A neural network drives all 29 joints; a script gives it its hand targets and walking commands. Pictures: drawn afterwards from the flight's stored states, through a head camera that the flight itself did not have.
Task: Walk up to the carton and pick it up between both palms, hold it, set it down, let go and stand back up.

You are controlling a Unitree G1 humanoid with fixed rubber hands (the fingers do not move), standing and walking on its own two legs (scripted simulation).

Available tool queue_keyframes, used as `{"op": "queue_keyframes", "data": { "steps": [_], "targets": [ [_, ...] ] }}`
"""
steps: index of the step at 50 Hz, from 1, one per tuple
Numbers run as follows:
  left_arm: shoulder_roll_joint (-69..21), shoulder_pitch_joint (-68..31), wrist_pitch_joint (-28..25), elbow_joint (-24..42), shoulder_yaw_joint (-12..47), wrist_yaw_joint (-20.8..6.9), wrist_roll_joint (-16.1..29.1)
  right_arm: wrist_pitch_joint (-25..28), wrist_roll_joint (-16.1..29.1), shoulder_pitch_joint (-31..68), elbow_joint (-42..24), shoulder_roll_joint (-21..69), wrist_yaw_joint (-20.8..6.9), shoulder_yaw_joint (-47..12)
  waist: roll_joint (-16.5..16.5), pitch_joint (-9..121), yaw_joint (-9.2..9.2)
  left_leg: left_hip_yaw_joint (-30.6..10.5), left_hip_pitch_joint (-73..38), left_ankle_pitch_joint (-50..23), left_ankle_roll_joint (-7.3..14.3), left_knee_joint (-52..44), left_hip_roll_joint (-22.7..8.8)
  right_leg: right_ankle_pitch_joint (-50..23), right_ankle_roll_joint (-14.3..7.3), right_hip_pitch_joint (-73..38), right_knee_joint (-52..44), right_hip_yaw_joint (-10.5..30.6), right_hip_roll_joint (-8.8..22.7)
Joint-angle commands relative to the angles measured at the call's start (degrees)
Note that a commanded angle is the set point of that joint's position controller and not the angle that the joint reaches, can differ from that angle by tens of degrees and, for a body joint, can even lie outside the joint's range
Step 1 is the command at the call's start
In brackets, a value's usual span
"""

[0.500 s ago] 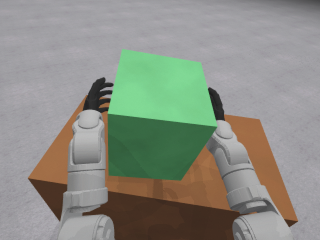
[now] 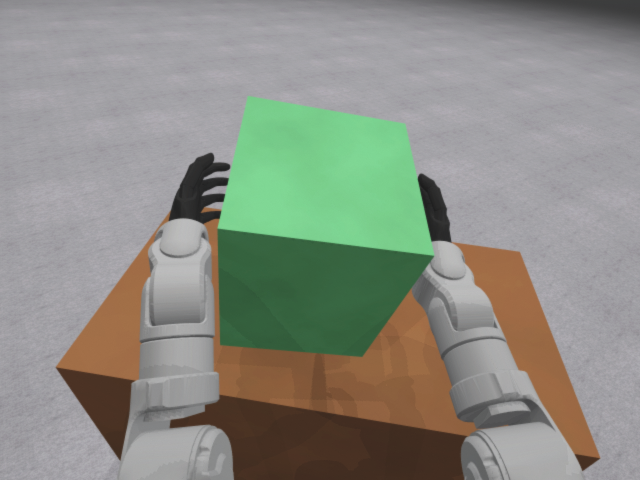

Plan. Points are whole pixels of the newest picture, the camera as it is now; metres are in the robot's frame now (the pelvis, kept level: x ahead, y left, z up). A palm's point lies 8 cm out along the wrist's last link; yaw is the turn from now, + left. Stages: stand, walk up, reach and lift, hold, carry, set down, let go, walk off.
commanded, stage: set down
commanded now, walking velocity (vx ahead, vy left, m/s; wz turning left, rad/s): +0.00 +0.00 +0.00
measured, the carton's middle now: (309, 237) +0.38 +0.02 +0.14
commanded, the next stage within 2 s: none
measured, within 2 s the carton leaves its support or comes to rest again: neither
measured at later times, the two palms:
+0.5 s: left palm (209, 240) +0.38 +0.15 +0.14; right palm (425, 254) +0.38 -0.14 +0.12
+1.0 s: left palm (209, 254) +0.39 +0.15 +0.10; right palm (416, 261) +0.39 -0.14 +0.10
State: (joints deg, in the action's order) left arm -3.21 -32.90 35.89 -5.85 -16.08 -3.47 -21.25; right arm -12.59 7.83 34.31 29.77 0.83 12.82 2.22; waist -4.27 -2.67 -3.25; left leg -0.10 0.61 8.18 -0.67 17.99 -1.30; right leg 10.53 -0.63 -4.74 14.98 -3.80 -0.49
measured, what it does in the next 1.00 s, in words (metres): stands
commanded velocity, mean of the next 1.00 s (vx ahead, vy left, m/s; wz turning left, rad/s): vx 0.00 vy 0.00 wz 0.00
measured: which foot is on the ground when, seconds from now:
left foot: down 0.00-1.00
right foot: down 0.00-1.00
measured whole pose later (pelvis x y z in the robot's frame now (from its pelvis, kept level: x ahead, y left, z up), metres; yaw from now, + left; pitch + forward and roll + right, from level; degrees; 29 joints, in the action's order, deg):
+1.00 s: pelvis +0.01 +0.00 +0.00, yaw +0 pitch -3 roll +0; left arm -4.5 -35.5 11.7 -32.5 -19.7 -0.7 -21.1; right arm 11.5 -8.8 36.1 50.6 4.3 8.1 18.8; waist -4.3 -2.9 0.7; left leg 1.3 4.7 6.9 -1.0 15.1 -1.6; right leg 9.6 -0.9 -0.4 12.7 -4.7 -0.3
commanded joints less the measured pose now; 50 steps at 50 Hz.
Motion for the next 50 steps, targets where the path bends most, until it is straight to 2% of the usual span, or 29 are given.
{"op": "queue_keyframes", "data": {
  "steps": [1,3,5,7,9,10,11,13,15,16,17,18,20,23,26,28,30,33,36,38,39,42,45,47,49,50],
  "targets": [
    [-26.92,-28.63,-6.67,-3.1,20.45,-9.28,5.3,11.9,-4.49,42.25,-13.73,25.72,-8.63,-13.82,4.09,12.24,0.55,4.1,-5.65,-2.57,1.37,-3.73,2.13,-3.51,2.57,2.58,-2.28,-3.18,-0.56],
    [-26.02,-27.31,-8.31,-4.9,19.09,-9.61,3.93,14.01,-6.69,39.94,-11.17,25.17,-9.4,-12.25,3.8,11.84,1.16,4.8,-5.09,-1.51,1.79,-4.28,2.06,-2.84,2.54,1.05,-2.76,-3.33,-0.28],
    [-25.55,-26.53,-9.38,-5.61,18.57,-9.61,3.73,15.35,-8.26,37.15,-7.64,24.16,-9.9,-10.06,4.47,9.63,0.37,4.97,-5.3,-1.41,1.64,-4.94,1.83,-3.03,2.12,1.4,-2.89,-3.41,0.01],
    [-25.83,-25.41,-10.04,-5.33,18.62,-9.95,3.28,16.85,-9.15,36.87,-7.4,23.21,-9.86,-9.72,4.13,12.14,0.42,5.04,-7.06,-4.41,1.02,-3.89,1.81,-5.38,2.17,0.19,-2.39,-3.51,0.14],
    [-26.2,-24.3,-11.25,-5.17,19.73,-9.87,4.37,18.65,-9.57,36.79,-8.96,23.09,-9.63,-10.88,3.39,15.39,-0.45,5.45,-8.26,-10.08,0.31,-2.09,1.93,-10.6,2.73,-1.85,-1.85,-4.35,-0.6],
    [-27.06,-24.77,-12.02,-4.31,20.97,-9.49,4.61,19.79,-9.38,36.62,-8.46,23.36,-9.66,-11.79,4.88,17.74,-0.16,5.03,-9.88,-15.11,-0.41,-0.9,1.81,-14.05,2.48,-2.01,-0.99,-4.42,-0.87],
    [-27.68,-24.69,-12.93,-2.92,22.31,-8.98,5.49,20.7,-9.34,36.84,-9.91,23.29,-9.68,-12.48,4.93,19.76,-0.49,4.98,-10.95,-17.67,-0.75,0.32,2.0,-16.66,2.46,-2.05,-1.03,-4.98,-1.22],
    [-28.76,-26.55,-15.12,0.49,25.68,-7.19,6.61,22.97,-7.92,38.64,-12.92,23.96,-9.6,-14.92,6.41,25.66,0.46,4.29,-13.03,-24.94,-1.82,2.69,1.64,-21.42,2.11,-2.94,0.37,-5.07,-1.69],
    [-29.46,-27.23,-17.07,2.27,29.42,-5.58,8.91,24.52,-6.6,38.99,-15.5,24.65,-9.29,-18.16,5.74,31.05,-0.25,3.69,-15.21,-31.61,-2.43,4.8,1.44,-26.98,2.31,-3.76,1.07,-4.73,-2.26],
    [-30.08,-29.47,-18.44,3.54,30.83,-4.75,9.81,25.03,-6.23,39.62,-15.13,25.82,-9.23,-19.53,5.96,33.48,0.31,3.0,-14.96,-33.97,-2.85,5.26,1.24,-27.55,2.15,-3.94,1.5,-4.86,-2.49],
    [-30.81,-30.31,-19.49,4.62,32.27,-3.92,10.16,25.4,-6.31,39.46,-15.72,26.24,-9.31,-20.22,6.94,34.73,0.01,2.65,-15.5,-36.02,-3.21,5.69,1.19,-28.22,2.3,-2.86,1.72,-4.79,-2.59],
    [-30.72,-30.14,-20.14,4.45,32.36,-3.36,9.99,24.97,-6.16,37.88,-13.84,26.57,-9.47,-20.32,6.61,32.91,0.27,2.54,-14.99,-35.93,-3.04,5.51,1.31,-29.55,2.35,-2.73,1.57,-4.08,-2.3],
    [-29.29,-28.74,-20.2,0.54,29.8,-3.34,8.32,23.97,-6.69,35.99,-10.08,26.56,-9.65,-20.13,5.84,28.38,1.16,2.79,-12.31,-30.25,-2.16,3.66,1.52,-27.79,2.98,-2.81,1.12,-3.71,-1.76],
    [-28.75,-25.29,-18.74,-3.26,26.56,-4.49,6.49,23.02,-6.58,35.26,-8.06,25.56,-9.44,-18.68,4.91,23.56,2.16,2.98,-8.17,-23.52,-0.79,1.36,1.66,-26.91,3.33,-5.56,0.9,-2.6,-0.86],
    [-26.86,-24.33,-17.05,-7.96,20.56,-6.06,3.62,21.41,-8.25,33.46,-1.24,24.7,-9.66,-14.87,4.13,15.47,2.83,4.05,-3.77,-12.28,0.39,-2.18,1.94,-18.77,3.48,-5.43,-0.52,-2.29,0.03],
    [-25.84,-23.78,-16.9,-8.97,18.05,-6.69,2.45,21.76,-9.07,33.83,-1.2,24.55,-9.87,-13.59,3.37,14.41,3.56,4.76,-1.34,-10.04,1.23,-3.38,2.08,-19.44,3.81,-7.36,-0.69,-1.67,0.64],
    [-26.63,-26.01,-17.95,-8.53,17.89,-6.64,3.3,22.87,-9.21,35.32,-1.39,25.36,-10.17,-13.59,3.01,17.26,3.55,5.07,-1.82,-11.44,0.89,-3.32,1.95,-21.5,3.58,-7.4,0.1,-1.83,0.36],
    [-28.07,-29.12,-20.92,-8.72,19.55,-6.14,4.35,24.71,-11.05,35.47,-0.4,26.14,-10.48,-11.75,3.75,21.49,2.41,5.06,-4.26,-16.55,-0.1,-1.35,1.97,-25.77,3.43,-7.44,0.79,-2.68,-0.2],
    [-28.46,-32.1,-23.6,-10.83,19.67,-5.2,5.23,26.09,-12.64,38.22,-0.03,26.62,-10.99,-10.06,3.32,23.23,2.69,5.18,-4.26,-14.99,-0.35,-1.37,1.84,-23.28,3.05,-5.23,0.29,-2.99,-0.26],
    [-29.12,-32.0,-24.65,-14.39,18.92,-5.04,4.79,26.42,-14.89,37.5,3.1,26.63,-11.27,-7.86,3.46,22.35,2.37,5.5,-3.83,-12.75,-0.4,-1.98,1.48,-20.56,2.97,-4.38,-0.21,-3.02,-0.08],
    [-29.37,-33.35,-25.46,-13.43,18.84,-4.87,4.66,26.77,-15.71,37.26,4.22,26.72,-11.34,-6.44,3.28,23.13,2.1,5.4,-4.76,-12.61,-0.44,-2.2,1.41,-20.18,2.92,-3.44,-0.48,-3.13,-0.26],
    [-30.61,-35.7,-27.74,-14.83,20.11,-3.72,5.25,28.06,-16.81,38.39,6.0,26.84,-12.05,-4.6,4.74,26.24,2.49,5.43,-6.54,-15.55,-1.54,-1.64,0.88,-18.67,2.11,-1.6,-0.83,-3.52,-0.72],
    [-30.38,-35.17,-28.78,-20.45,17.14,-3.53,4.12,28.09,-18.51,38.01,10.47,26.43,-12.65,-1.78,3.43,23.67,2.44,5.64,-6.16,-14.9,-1.46,-1.67,0.73,-15.94,2.2,0.12,-1.56,-3.61,-0.77],
    [-30.01,-34.21,-28.95,-22.46,14.36,-3.79,2.59,27.97,-19.84,37.26,12.62,27.08,-12.95,0.05,2.82,22.27,3.4,6.36,-4.5,-12.36,-0.77,-2.82,1.1,-14.36,2.48,-0.6,-1.75,-3.27,-0.53],
    [-30.39,-34.63,-29.53,-22.34,14.1,-3.49,2.29,28.8,-20.26,38.34,12.33,27.09,-13.44,0.56,4.35,24.06,4.31,6.36,-4.26,-13.88,-0.9,-2.58,0.79,-14.76,1.94,-0.82,-1.47,-3.26,-0.58],
    [-30.19,-35.07,-29.76,-23.38,12.66,-3.37,1.5,28.49,-20.77,37.82,14.62,27.22,-13.84,1.67,4.08,22.52,4.3,6.67,-4.41,-13.27,-1.05,-2.96,0.82,-13.24,1.99,0.3,-1.66,-3.53,-0.61]
  ]
}}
